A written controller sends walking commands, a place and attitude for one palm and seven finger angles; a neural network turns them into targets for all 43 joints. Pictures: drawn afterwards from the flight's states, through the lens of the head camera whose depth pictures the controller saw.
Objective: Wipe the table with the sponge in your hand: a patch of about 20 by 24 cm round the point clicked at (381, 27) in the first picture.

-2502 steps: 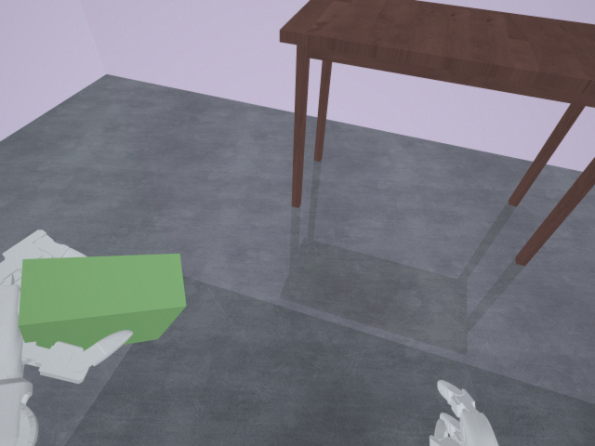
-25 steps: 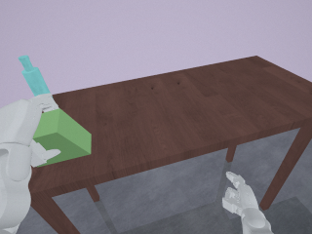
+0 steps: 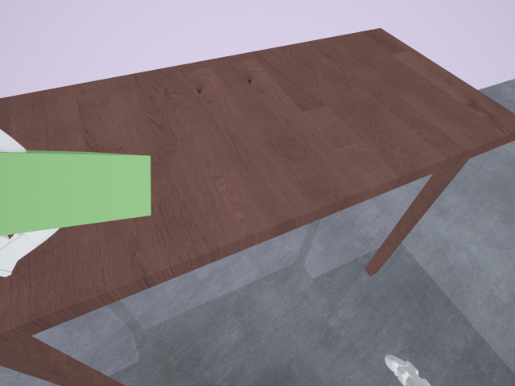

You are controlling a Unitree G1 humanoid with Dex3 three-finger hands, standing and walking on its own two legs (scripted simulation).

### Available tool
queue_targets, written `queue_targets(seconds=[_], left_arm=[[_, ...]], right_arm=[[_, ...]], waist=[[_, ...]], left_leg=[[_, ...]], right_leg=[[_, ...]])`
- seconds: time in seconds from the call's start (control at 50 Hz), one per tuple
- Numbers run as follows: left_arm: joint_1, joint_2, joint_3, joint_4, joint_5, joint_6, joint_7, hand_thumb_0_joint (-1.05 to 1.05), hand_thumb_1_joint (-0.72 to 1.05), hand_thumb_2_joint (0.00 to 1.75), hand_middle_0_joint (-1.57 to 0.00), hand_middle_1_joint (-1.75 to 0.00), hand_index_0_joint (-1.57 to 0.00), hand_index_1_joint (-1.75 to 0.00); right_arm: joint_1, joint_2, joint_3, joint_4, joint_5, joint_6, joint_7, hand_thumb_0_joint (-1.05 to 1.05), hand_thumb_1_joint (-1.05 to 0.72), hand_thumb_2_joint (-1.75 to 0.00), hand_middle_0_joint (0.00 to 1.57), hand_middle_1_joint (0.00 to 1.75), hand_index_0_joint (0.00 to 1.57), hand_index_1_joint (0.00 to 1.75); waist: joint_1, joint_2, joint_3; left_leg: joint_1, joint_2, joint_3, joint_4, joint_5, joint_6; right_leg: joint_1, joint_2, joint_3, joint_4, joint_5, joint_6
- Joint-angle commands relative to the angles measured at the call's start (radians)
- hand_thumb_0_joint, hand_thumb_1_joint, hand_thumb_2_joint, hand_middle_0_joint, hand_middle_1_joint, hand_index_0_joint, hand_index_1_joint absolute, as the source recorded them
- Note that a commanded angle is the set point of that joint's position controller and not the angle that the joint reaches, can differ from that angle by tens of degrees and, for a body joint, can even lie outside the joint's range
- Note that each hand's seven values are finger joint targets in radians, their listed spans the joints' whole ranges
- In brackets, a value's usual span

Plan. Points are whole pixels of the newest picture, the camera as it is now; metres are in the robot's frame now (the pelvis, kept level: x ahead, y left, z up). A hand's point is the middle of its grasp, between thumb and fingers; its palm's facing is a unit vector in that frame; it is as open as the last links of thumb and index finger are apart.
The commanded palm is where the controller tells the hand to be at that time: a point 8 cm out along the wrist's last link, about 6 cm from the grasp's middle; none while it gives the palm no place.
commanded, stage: step back with the hand held close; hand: left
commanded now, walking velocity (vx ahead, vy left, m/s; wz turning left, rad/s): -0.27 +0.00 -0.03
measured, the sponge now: (72, 181) +0.27 +0.20 +0.24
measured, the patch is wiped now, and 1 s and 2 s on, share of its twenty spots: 1.00 1.00 1.00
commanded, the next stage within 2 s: stop stepping back and stand still in 0.68 s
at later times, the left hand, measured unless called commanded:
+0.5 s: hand out of the picture +0.12 +0.26 +0.29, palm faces +0.61 -0.77 -0.20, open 9.5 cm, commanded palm +0.06 +0.28 +0.28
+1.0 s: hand out of the picture -0.01 +0.24 +0.30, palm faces +0.55 -0.77 -0.31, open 9.5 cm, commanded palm -0.08 +0.28 +0.28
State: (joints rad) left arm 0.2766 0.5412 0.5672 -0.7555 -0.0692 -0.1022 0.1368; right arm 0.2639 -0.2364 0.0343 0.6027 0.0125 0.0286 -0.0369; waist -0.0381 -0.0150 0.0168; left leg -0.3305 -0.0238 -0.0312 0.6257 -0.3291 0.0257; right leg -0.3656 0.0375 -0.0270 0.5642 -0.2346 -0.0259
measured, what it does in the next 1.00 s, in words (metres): walks backwards: right foot, then left foot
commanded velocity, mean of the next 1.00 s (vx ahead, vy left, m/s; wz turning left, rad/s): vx -0.18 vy -0.01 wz -0.03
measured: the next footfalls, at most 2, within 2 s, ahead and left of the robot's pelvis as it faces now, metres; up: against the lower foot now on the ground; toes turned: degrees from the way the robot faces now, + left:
right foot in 0.46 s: -0.03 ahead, -0.13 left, +0.00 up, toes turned +0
left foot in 0.70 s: -0.13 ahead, +0.15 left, +0.00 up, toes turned +3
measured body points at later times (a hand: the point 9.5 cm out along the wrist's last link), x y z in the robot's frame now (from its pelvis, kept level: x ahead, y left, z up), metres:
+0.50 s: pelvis -0.10 +0.00 -0.01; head -0.11 +0.00 +0.44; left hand +0.09 +0.30 +0.30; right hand +0.09 -0.22 -0.09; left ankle -0.01 +0.10 -0.73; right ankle -0.07 -0.13 -0.73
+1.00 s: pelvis -0.25 +0.00 -0.01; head -0.25 +0.00 +0.44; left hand -0.05 +0.28 +0.31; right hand -0.10 -0.23 -0.10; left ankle -0.18 +0.14 -0.72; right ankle -0.22 -0.12 -0.73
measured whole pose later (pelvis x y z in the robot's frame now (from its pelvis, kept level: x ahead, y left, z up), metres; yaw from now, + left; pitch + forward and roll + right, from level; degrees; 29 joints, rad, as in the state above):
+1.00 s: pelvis -0.25 +0.00 -0.01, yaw -1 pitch -2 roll -3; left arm 0.13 0.51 0.57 -0.59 -0.07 -0.12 0.15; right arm 0.23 -0.20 0.03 0.60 0.05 -0.07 -0.01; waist -0.03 0.05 0.02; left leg -0.45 0.12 -0.01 0.78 -0.37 -0.02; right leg -0.30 0.03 -0.05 0.62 -0.28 0.00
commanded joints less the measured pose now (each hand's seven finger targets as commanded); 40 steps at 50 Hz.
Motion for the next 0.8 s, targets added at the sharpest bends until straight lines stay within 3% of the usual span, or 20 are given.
queue_targets(seconds=[0.0, 0.06, 0.12, 0.14, 0.22, 0.26, 0.3, 0.36, 0.42, 0.46, 0.5, 0.56, 0.62, 0.64, 0.66, 0.68, 0.7, 0.72, 0.74, 0.78], left_arm=[[-0.01, 0.158, 0.111, -0.073, -0.01, -0.067, 0.018, 0.0, 0.1, 1.3, -1.2, -1.6, -1.2, -1.6], [0.046, 0.164, 0.118, -0.071, -0.019, -0.081, 0.023, 0.0, 0.1, 1.3, -1.2, -1.6, -1.2, -1.6], [0.068, 0.194, 0.141, -0.166, -0.029, -0.103, 0.026, 0.0, 0.1, 1.3, -1.2, -1.6, -1.2, -1.6], [0.067, 0.221, 0.159, -0.211, -0.025, -0.109, 0.034, 0.0, 0.1, 1.3, -1.2, -1.6, -1.2, -1.6], [0.01, 0.199, 0.165, -0.247, -0.02, -0.127, 0.048, 0.0, 0.1, 1.3, -1.2, -1.6, -1.2, -1.6], [-0.077, 0.167, 0.142, -0.214, -0.003, -0.129, 0.054, 0.0, 0.1, 1.3, -1.2, -1.6, -1.2, -1.6], [-0.209, 0.148, 0.112, -0.111, 0.018, -0.115, 0.055, 0.0, 0.1, 1.3, -1.2, -1.6, -1.2, -1.6], [-0.309, 0.108, 0.037, 0.072, 0.014, -0.082, 0.041, 0.0, 0.1, 1.3, -1.2, -1.6, -1.2, -1.6], [-0.371, 0.051, -0.061, 0.138, 0.014, -0.071, 0.006, 0.0, 0.1, 1.3, -1.2, -1.6, -1.2, -1.6], [-0.403, 0.026, -0.144, 0.114, 0.011, -0.072, -0.009, 0.0, 0.1, 1.3, -1.2, -1.6, -1.2, -1.6], [-0.334, 0.036, -0.148, 0.031, -0.002, -0.074, -0.015, 0.0, 0.1, 1.3, -1.2, -1.6, -1.2, -1.6], [-0.154, 0.125, -0.016, -0.169, -0.018, -0.091, -0.012, 0.0, 0.1, 1.3, -1.2, -1.6, -1.2, -1.6], [-0.018, 0.183, 0.1, -0.331, -0.026, -0.119, 0.015, 0.0, 0.1, 1.3, -1.2, -1.6, -1.2, -1.6], [-0.006, 0.214, 0.132, -0.394, -0.03, -0.123, 0.027, 0.0, 0.1, 1.3, -1.2, -1.6, -1.2, -1.6], [0.009, 0.206, 0.147, -0.422, -0.04, -0.133, 0.036, 0.0, 0.1, 1.3, -1.2, -1.6, -1.2, -1.6], [-0.017, 0.192, 0.146, -0.46, -0.044, -0.149, 0.042, 0.0, 0.1, 1.3, -1.2, -1.6, -1.2, -1.6], [-0.059, 0.204, 0.162, -0.449, -0.044, -0.168, 0.047, 0.0, 0.1, 1.3, -1.2, -1.6, -1.2, -1.6], [-0.053, 0.189, 0.164, -0.354, -0.031, -0.17, 0.051, 0.0, 0.1, 1.3, -1.2, -1.6, -1.2, -1.6], [-0.082, 0.185, 0.14, -0.396, -0.036, -0.175, 0.054, 0.0, 0.1, 1.3, -1.2, -1.6, -1.2, -1.6], [-0.131, 0.171, 0.148, -0.232, -0.013, -0.135, 0.059, 0.0, 0.1, 1.3, -1.2, -1.6, -1.2, -1.6]], right_arm=[[-0.134, -0.12, -0.063, -0.169, 0.021, -0.075, -0.003, 0.0, -0.9, -0.9, 0.2, 0.3, 0.2, 0.3], [-0.124, -0.111, -0.067, -0.16, 0.025, -0.072, -0.007, 0.0, -0.9, -0.9, 0.2, 0.3, 0.2, 0.3], [-0.14, -0.094, -0.065, -0.165, 0.023, -0.079, -0.009, 0.0, -0.9, -0.9, 0.2, 0.3, 0.2, 0.3], [-0.15, -0.097, -0.065, -0.167, 0.02, -0.082, -0.016, 0.0, -0.9, -0.9, 0.2, 0.3, 0.2, 0.3], [-0.163, -0.11, -0.06, -0.178, 0.006, -0.107, -0.025, 0.0, -0.9, -0.9, 0.2, 0.3, 0.2, 0.3], [-0.155, -0.124, -0.063, -0.173, 0.001, -0.12, -0.033, 0.0, -0.9, -0.9, 0.2, 0.3, 0.2, 0.3], [-0.129, -0.128, -0.068, -0.164, -0.002, -0.14, -0.033, 0.0, -0.9, -0.9, 0.2, 0.3, 0.2, 0.3], [-0.083, -0.116, -0.067, -0.139, 0.017, -0.15, -0.025, 0.0, -0.9, -0.9, 0.2, 0.3, 0.2, 0.3], [-0.122, -0.118, -0.053, -0.163, 0.034, -0.15, -0.015, 0.0, -0.9, -0.9, 0.2, 0.3, 0.2, 0.3], [-0.158, -0.094, -0.039, -0.178, 0.033, -0.133, -0.013, 0.0, -0.9, -0.9, 0.2, 0.3, 0.2, 0.3], [-0.187, -0.093, -0.069, -0.179, 0.054, -0.117, -0.012, 0.0, -0.9, -0.9, 0.2, 0.3, 0.2, 0.3], [-0.25, -0.034, -0.026, -0.219, 0.039, -0.082, -0.004, 0.0, -0.9, -0.9, 0.2, 0.3, 0.2, 0.3], [-0.235, -0.032, -0.024, -0.214, 0.02, -0.07, -0.005, 0.0, -0.9, -0.9, 0.2, 0.3, 0.2, 0.3], [-0.216, -0.058, -0.043, -0.211, 0.019, -0.074, -0.014, 0.0, -0.9, -0.9, 0.2, 0.3, 0.2, 0.3], [-0.186, -0.067, -0.058, -0.199, 0.012, -0.086, -0.016, 0.0, -0.9, -0.9, 0.2, 0.3, 0.2, 0.3], [-0.18, -0.098, -0.082, -0.203, 0.001, -0.114, -0.013, 0.0, -0.9, -0.9, 0.2, 0.3, 0.2, 0.3], [-0.151, -0.092, -0.094, -0.178, 0.001, -0.143, -0.009, 0.0, -0.9, -0.9, 0.2, 0.3, 0.2, 0.3], [-0.131, -0.092, -0.101, -0.141, -0.002, -0.168, -0.01, 0.0, -0.9, -0.9, 0.2, 0.3, 0.2, 0.3], [-0.1, -0.084, -0.091, -0.136, -0.011, -0.19, -0.007, 0.0, -0.9, -0.9, 0.2, 0.3, 0.2, 0.3], [-0.075, -0.107, -0.119, -0.083, 0.021, -0.205, 0.006, 0.0, -0.9, -0.9, 0.2, 0.3, 0.2, 0.3]], waist=[[0.023, 0.04, -0.289], [0.01, -0.017, -0.311], [0.006, -0.052, -0.278], [0.009, -0.006, -0.28], [0.02, 0.109, -0.181], [0.024, 0.269, -0.172], [0.02, 0.325, -0.122], [0.027, 0.175, -0.112], [0.036, 0.091, -0.084], [0.009, -0.062, -0.069], [0.028, -0.237, -0.109], [0.03, -0.095, -0.129], [0.027, -0.033, -0.183], [0.017, 0.041, -0.214], [0.012, 0.131, -0.261], [0.02, 0.347, -0.271], [0.012, 0.414, -0.269], [0.021, 0.356, -0.312], [-0.006, 0.425, -0.326], [-0.016, 0.299, -0.321]], left_leg=[[0.052, 0.19, -0.145, -0.009, 0.639, 0.003], [-0.001, 0.143, -0.1, 0.057, 0.382, -0.012], [-0.013, 0.11, -0.069, 0.092, 0.091, -0.016], [-0.003, 0.114, -0.074, 0.054, 0.058, -0.011], [-0.16, 0.17, -0.183, -0.155, -0.151, 0.037], [-0.244, 0.239, -0.252, -0.273, -0.217, 0.071], [-0.356, 0.297, -0.282, -0.36, -0.278, 0.103], [-0.138, 0.277, -0.245, -0.246, -0.021, 0.093], [-0.124, 0.202, -0.181, -0.061, -0.108, 0.043], [-0.119, 0.085, -0.069, 0.226, -0.167, -0.014], [-0.037, 0.046, -0.027, 0.569, -0.148, -0.04], [-0.095, 0.093, -0.033, 0.519, -0.138, -0.034], [-0.062, 0.094, 0.01, 0.117, -0.08, -0.036], [0.003, 0.101, 0.018, -0.087, 0.032, -0.041], [0.081, 0.163, -0.02, -0.23, 0.189, -0.02], [0.166, 0.349, -0.208, -0.264, 0.488, 0.053], [0.244, 0.455, -0.222, -0.22, 0.776, 0.099], [0.321, 0.443, -0.171, -0.137, 0.904, 0.108], [0.335, 0.432, -0.219, -0.128, 0.942, 0.124], [0.395, 0.349, -0.111, -0.088, 0.936, 0.087]], right_leg=[[0.188, -0.159, 0.101, -0.023, 0.438, -0.029], [0.186, -0.253, 0.169, -0.027, 0.594, -0.061], [0.078, -0.299, 0.216, -0.079, 0.424, -0.068], [0.063, -0.299, 0.214, -0.072, 0.37, -0.073], [0.024, -0.143, 0.137, 0.009, 0.002, -0.015], [0.074, -0.064, 0.066, 0.161, -0.083, 0.008], [0.114, -0.015, 0.057, 0.352, -0.196, 0.031], [-0.025, -0.008, 0.058, 0.24, -0.232, 0.032], [0.044, -0.057, 0.058, -0.08, -0.009, 0.018], [-0.035, -0.257, 0.256, -0.199, 0.294, -0.069], [-0.142, -0.412, 0.336, -0.259, 0.265, -0.155], [-0.081, -0.385, 0.227, -0.142, 0.455, -0.144], [0.015, -0.319, 0.183, -0.025, 0.52, -0.097], [0.043, -0.3, 0.17, 0.06, 0.519, -0.074], [0.025, -0.219, 0.144, 0.169, 0.39, -0.039], [-0.126, -0.085, 0.067, 0.315, 0.011, 0.025], [-0.262, -0.019, 0.065, 0.486, -0.323, 0.046], [-0.308, -0.024, 0.078, 0.519, -0.385, 0.047], [-0.352, -0.023, 0.105, 0.601, -0.401, 0.055], [-0.293, 0.008, 0.089, 0.551, -0.307, 0.058]])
